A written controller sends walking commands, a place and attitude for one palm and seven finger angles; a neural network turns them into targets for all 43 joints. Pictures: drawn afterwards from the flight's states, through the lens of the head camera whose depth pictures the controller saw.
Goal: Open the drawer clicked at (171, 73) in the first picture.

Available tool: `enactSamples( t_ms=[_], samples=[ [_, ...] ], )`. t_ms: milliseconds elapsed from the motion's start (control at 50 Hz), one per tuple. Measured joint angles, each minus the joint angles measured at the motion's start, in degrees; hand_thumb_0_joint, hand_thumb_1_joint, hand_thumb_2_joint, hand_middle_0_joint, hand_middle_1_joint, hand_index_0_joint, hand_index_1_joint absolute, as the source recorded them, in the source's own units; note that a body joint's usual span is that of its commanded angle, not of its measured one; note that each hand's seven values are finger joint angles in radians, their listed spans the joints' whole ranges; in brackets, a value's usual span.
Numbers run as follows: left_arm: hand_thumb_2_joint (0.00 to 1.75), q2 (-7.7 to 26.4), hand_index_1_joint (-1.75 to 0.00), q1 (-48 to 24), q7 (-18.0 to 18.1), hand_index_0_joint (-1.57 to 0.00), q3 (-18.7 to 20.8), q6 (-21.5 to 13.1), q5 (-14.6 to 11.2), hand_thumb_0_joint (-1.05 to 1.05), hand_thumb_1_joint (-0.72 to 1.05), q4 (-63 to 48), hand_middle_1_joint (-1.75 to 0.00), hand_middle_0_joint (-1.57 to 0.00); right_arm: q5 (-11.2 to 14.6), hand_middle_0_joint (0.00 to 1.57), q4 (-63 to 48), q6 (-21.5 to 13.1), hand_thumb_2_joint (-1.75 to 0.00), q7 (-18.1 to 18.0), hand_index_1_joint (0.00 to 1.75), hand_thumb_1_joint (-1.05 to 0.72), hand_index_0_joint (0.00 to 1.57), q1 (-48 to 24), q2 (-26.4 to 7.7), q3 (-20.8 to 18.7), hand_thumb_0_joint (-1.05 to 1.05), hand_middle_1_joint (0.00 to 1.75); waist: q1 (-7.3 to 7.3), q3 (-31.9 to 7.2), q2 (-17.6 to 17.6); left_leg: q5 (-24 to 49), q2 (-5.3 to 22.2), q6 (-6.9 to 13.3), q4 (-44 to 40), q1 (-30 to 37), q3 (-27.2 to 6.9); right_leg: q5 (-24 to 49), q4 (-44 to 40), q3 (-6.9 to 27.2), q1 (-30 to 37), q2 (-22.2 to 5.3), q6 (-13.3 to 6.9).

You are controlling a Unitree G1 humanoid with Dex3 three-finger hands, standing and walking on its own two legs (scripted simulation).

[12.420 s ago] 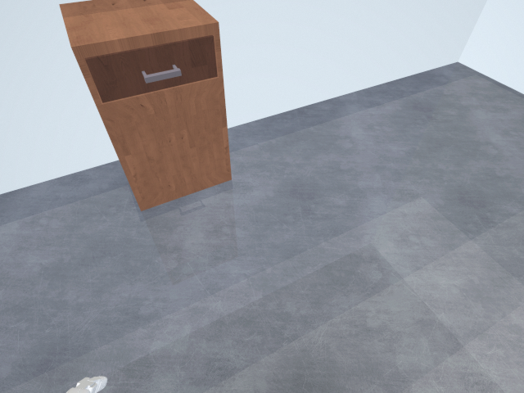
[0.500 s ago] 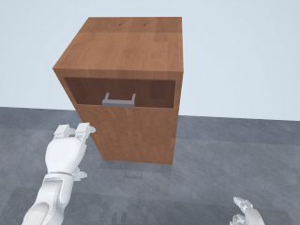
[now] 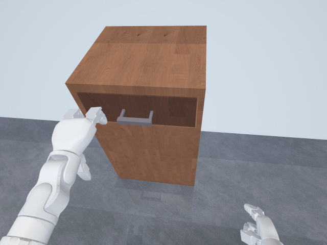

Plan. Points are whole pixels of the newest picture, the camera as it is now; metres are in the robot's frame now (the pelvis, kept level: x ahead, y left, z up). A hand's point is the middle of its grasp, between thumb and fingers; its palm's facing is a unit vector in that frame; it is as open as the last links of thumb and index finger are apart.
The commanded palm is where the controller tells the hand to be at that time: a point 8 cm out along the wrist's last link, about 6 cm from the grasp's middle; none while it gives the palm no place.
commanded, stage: raise the hand with hooked fingers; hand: left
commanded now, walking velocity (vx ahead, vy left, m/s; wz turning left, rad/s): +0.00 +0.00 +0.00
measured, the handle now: (135, 117) +0.55 +0.20 -0.08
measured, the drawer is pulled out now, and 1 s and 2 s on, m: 0.00 0.00 0.00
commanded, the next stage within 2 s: move the hooked fingers above the handle in 0.32 s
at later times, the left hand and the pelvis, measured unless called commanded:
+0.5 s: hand (88, 148) +0.31 +0.23 +0.07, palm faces +0.04 -0.08 -1.00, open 13.9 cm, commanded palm +0.29 +0.24 +0.12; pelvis -0.01 +0.00 +0.00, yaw +0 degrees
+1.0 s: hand (110, 135) +0.38 +0.21 +0.03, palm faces -0.06 -0.03 -1.00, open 13.9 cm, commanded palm +0.36 +0.22 +0.09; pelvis -0.02 +0.00 -0.01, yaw -1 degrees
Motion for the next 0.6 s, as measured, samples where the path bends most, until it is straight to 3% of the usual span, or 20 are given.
enactSamples(
  t_ms=[140, 280, 380, 480, 600],
  samples=[
    [0.3, -0.27, -1.2, 1.92, -1.8, -0.31, 0.99, -1.97, -0.9, 0.0, -0.49, -0.77, -1.19, -0.32, -0.06, 0.2, 0.01, 0.57, -0.9, 0.7, 0.3, -0.91, 0.2, 1.52, -1.09, -0.92, 0.01, 0.3, -0.62, 0.09, -0.01, 0.36, 0.04, 0.02, -1.05, -0.24, 0.58, 0.3, -0.52, 0.58, -0.72, 0.12, 0.05],
    [0.3, -0.29, -1.2, 4.07, 2.02, -0.32, 1.37, -5.17, 0.1, 0.0, -0.49, -2.53, -1.2, -0.32, -0.18, 0.2, 0.75, 0.21, -0.9, 0.89, 0.29, -0.91, 0.2, 2.59, -1.43, -2.15, 0.01, 0.3, -0.38, -0.06, -0.45, 0.39, 0.02, -0.03, -0.76, -1.02, 0.63, 0.31, -0.18, 0.64, -1.53, 0.09, 0.0],
    [0.3, -0.41, -1.2, 2.52, 4.04, -0.32, 1.53, -3.24, 0.3, 0.0, -0.49, -0.51, -1.2, -0.32, 0.4, 0.2, 1.27, 0.32, -0.9, 1.05, 0.29, -0.91, 0.2, 2.07, -1.1, -2.24, 0.02, 0.3, -0.26, -0.31, -0.4, 0.59, -0.06, -0.03, -0.52, -1.33, 0.59, 0.49, 0.07, 0.62, -1.82, 0.0, -0.04],
    [0.3, -0.6, -1.2, 1.24, 2.81, -0.31, 0.42, -0.99, 0.04, 0.0, -0.49, 1.51, -1.2, -0.32, 0.64, 0.2, 1.02, 0.48, -0.9, 0.86, 0.29, -0.91, 0.2, 1.41, -0.7, -1.67, 0.02, 0.3, -0.47, -0.58, -0.13, 0.99, -0.19, 0.06, -0.73, -0.99, 0.56, 0.84, -0.1, 0.61, -1.47, -0.12, 0.0],
    [0.3, -1.38, -1.2, -3.96, 1.36, -0.31, -2.22, -2.59, 0.95, -0.01, -0.49, 8.26, -1.2, -0.32, 0.67, 0.2, 0.95, -0.14, -0.9, 0.08, 0.3, -0.91, 0.2, 0.93, -0.2, -0.9, 0.01, 0.3, -0.74, -0.25, -0.87, 1.24, -0.33, 0.06, 0.2, -2.12, 0.12, 1.05, 0.57, 0.19, -2.29, -0.32, -0.07]
  ],
)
